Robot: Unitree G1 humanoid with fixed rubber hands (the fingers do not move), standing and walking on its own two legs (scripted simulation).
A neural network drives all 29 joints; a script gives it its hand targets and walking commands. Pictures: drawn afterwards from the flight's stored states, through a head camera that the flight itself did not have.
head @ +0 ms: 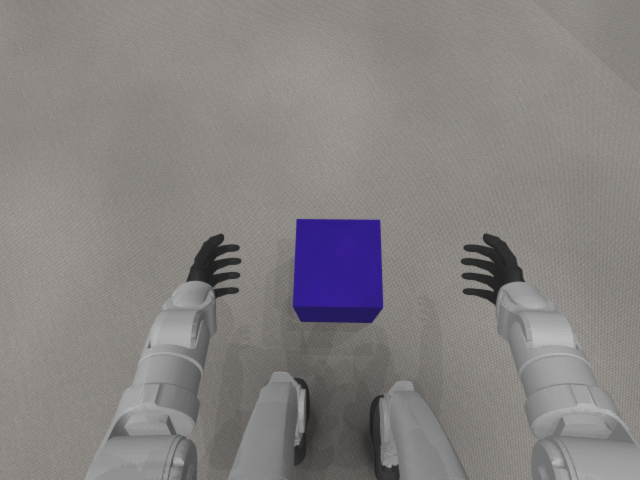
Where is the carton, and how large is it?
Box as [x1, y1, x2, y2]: [293, 219, 382, 322]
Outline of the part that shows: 297,219 293,307 300,320 371,322 382,308 379,220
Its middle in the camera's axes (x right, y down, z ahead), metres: +0.04 +0.08 +1.00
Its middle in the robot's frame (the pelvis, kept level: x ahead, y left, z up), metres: +0.50 +0.00 -0.56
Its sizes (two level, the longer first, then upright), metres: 0.210 0.200 0.250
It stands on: the floor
